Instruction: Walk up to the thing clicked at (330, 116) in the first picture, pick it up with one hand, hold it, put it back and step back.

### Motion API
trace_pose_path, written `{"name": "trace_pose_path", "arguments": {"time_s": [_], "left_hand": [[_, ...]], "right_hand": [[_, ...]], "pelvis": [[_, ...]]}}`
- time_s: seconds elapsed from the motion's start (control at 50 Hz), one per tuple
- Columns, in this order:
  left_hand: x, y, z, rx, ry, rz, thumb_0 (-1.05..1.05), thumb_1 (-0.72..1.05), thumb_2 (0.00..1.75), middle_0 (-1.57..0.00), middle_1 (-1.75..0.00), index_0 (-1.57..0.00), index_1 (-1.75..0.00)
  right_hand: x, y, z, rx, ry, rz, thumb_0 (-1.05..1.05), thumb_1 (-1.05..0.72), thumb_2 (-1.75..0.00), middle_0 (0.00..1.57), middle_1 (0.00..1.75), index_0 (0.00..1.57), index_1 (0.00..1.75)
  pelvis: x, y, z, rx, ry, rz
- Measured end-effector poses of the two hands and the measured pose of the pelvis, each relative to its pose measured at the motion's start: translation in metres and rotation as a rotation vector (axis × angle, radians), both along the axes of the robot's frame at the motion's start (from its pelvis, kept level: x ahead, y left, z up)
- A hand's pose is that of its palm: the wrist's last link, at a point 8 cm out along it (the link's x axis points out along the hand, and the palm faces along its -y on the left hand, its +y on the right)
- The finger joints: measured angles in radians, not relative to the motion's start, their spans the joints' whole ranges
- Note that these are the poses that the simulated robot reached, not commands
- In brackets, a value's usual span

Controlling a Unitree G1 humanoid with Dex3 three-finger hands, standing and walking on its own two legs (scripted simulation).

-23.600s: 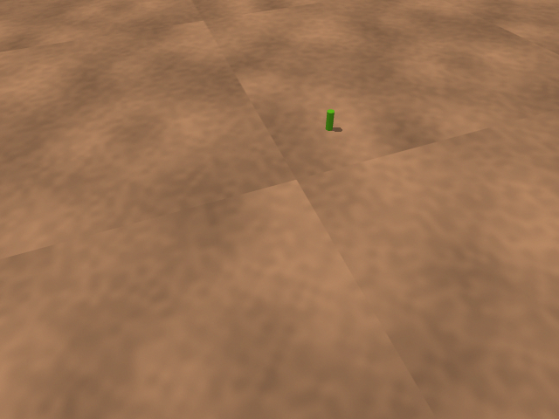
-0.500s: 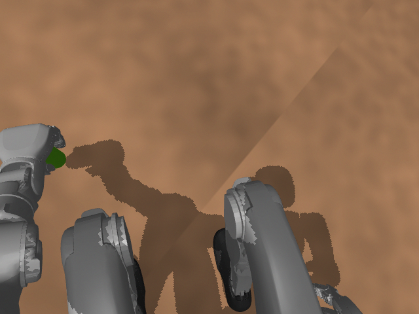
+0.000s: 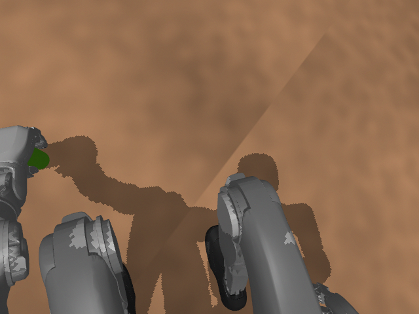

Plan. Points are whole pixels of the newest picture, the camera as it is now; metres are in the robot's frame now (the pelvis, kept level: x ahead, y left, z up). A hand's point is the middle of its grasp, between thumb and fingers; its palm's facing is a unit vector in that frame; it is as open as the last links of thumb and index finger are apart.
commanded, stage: rest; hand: left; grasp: from above
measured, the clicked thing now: (28, 156) +0.45 +0.28 -0.24
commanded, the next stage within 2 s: open in 0.46 s
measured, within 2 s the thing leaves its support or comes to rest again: rests again in 0.02 s
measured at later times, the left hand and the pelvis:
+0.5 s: hand (20, 164) +0.43 +0.28 -0.21, palm faces -0.45 -0.11 -0.89, open 6.4 cm; pelvis +0.00 +0.00 -0.01, yaw -1 degrees
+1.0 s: hand (20, 161) +0.44 +0.28 -0.21, palm faces -0.44 -0.11 -0.89, open 9.4 cm; pelvis +0.00 +0.00 -0.01, yaw -2 degrees
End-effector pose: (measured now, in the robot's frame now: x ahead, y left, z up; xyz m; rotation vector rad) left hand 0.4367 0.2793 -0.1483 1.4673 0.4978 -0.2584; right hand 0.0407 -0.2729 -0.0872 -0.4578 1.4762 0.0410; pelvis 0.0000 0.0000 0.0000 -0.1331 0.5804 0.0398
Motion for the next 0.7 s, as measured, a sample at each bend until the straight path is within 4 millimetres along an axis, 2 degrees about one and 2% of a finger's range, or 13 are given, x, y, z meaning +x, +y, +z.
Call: {"name": "trace_pose_path", "arguments": {"time_s": [0.42,0.62,0.7], "left_hand": [[0.002,0.005,-0.006,-0.006,-0.004,0.008,-0.05,0.44,0.27,-1.07,-0.3,-0.99,-0.31],[0.002,0.006,-0.006,-0.01,-0.004,0.015,-0.05,0.44,0.27,-1.06,-0.31,-0.99,-0.32],[0.002,0.004,-0.007,-0.006,-0.001,0.009,-0.03,0.43,0.3,-0.99,-0.35,-0.95,-0.34]], "right_hand": [[0.0,0.004,0.0,0.025,-0.02,0.038,0.0,-0.91,-0.9,0.2,0.3,0.2,0.3],[-0.01,0.002,0.003,0.022,-0.008,0.05,0.0,-0.91,-0.9,0.2,0.3,0.2,0.3],[-0.016,0.003,0.004,0.025,0.002,0.053,0.0,-0.91,-0.9,0.2,0.3,0.2,0.3]], "pelvis": [[0.0,0.002,-0.008,-0.018,-0.025,-0.008],[-0.003,0.001,-0.01,-0.02,-0.04,-0.012],[-0.004,0.001,-0.011,-0.021,-0.047,-0.013]]}}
